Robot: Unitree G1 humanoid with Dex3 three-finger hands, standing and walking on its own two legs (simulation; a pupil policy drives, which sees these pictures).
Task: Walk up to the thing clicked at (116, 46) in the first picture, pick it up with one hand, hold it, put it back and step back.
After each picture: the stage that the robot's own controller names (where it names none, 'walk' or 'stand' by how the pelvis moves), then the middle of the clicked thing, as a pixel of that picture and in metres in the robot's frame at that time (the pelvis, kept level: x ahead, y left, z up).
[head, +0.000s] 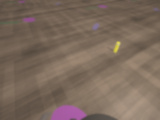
stand; (116, 47) +1.66 -0.60 -0.65
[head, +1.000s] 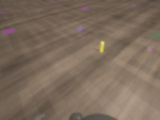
walk; (101, 47) +1.63 -0.14 -0.63
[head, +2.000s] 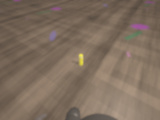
walk; (81, 60) +1.12 +0.22 -0.64
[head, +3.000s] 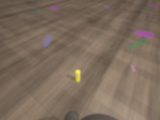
walk; (77, 76) +0.73 +0.17 -0.63
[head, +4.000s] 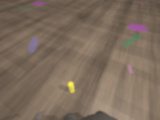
walk; (71, 87) +0.49 +0.21 -0.63
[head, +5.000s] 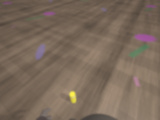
stand; (73, 97) +0.42 +0.21 -0.65
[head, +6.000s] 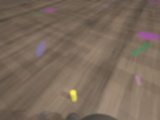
stand; (73, 96) +0.41 +0.20 -0.64
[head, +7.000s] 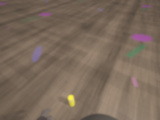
stand; (71, 100) +0.38 +0.21 -0.66
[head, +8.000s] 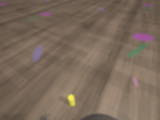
stand; (71, 100) +0.38 +0.22 -0.66
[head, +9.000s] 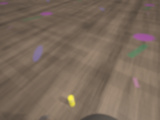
stand; (71, 101) +0.37 +0.22 -0.66
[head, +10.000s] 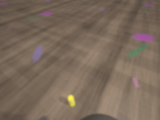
stand; (71, 101) +0.37 +0.22 -0.66
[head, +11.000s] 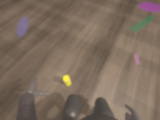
go down; (67, 81) +0.41 +0.23 -0.51
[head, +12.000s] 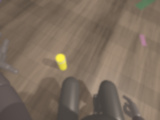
go down; (62, 63) +0.46 +0.25 -0.27
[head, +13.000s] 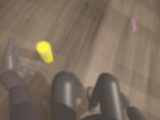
close in; (46, 54) +0.44 +0.28 -0.18
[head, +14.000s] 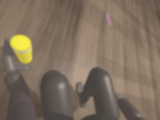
close; (24, 52) +0.43 +0.31 -0.15
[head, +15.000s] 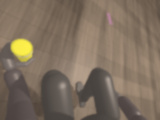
lift; (24, 53) +0.41 +0.31 -0.16
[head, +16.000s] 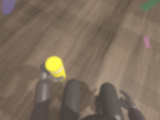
lift; (58, 71) +0.33 +0.22 -0.02
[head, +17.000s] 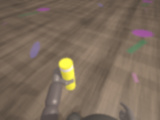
hold; (68, 76) +0.32 +0.15 +0.06
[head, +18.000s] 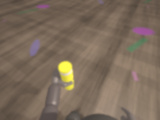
hold; (67, 77) +0.32 +0.16 +0.03
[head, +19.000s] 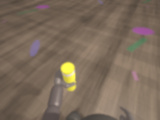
crouch; (69, 78) +0.32 +0.15 +0.03
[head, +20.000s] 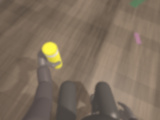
crouch; (54, 58) +0.44 +0.22 -0.05
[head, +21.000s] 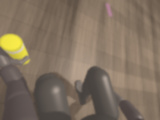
lower; (18, 52) +0.44 +0.30 -0.16
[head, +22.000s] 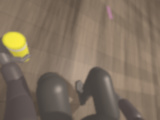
lower; (20, 50) +0.43 +0.31 -0.16
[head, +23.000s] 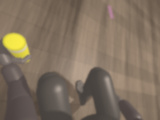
lower; (20, 51) +0.43 +0.31 -0.16
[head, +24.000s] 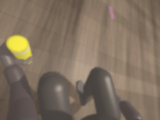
lower; (23, 53) +0.42 +0.30 -0.16
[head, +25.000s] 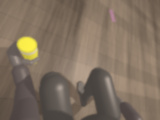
loosen; (30, 53) +0.42 +0.28 -0.16
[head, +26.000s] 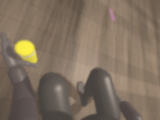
withdraw; (29, 55) +0.42 +0.28 -0.17
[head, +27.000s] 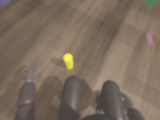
walk; (69, 62) +0.46 +0.22 -0.29
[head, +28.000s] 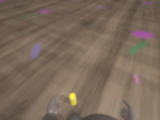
stand; (73, 99) +0.38 +0.18 -0.59
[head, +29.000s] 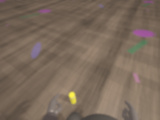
stand; (72, 98) +0.39 +0.19 -0.60
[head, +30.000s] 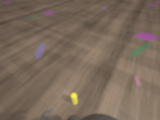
stand; (74, 99) +0.39 +0.18 -0.63
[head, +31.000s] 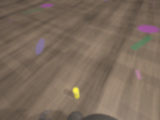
walk; (76, 93) +0.42 +0.17 -0.64
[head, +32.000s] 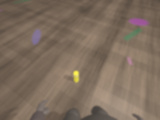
walk; (76, 77) +0.61 +0.16 -0.64
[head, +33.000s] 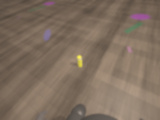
walk; (79, 61) +0.96 +0.25 -0.63
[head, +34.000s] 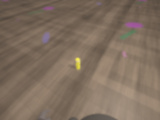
stand; (77, 64) +1.00 +0.23 -0.65
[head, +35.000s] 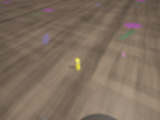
stand; (77, 64) +1.01 +0.23 -0.66
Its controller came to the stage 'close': yes
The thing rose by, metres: 0.69
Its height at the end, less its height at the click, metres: +0.00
